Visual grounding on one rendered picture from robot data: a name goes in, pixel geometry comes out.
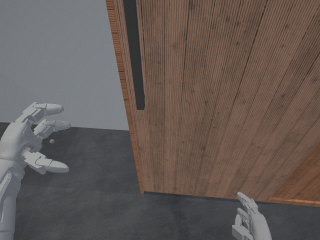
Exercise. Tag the handle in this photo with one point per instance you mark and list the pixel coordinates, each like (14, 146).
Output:
(131, 20)

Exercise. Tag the left robot forearm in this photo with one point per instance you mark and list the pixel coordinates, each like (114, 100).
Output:
(11, 174)

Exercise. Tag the wardrobe door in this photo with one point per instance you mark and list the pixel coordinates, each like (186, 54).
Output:
(304, 182)
(232, 93)

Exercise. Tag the right robot hand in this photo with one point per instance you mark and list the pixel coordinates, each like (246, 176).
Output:
(256, 227)

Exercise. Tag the left robot hand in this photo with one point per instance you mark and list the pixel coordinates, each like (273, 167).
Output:
(18, 136)

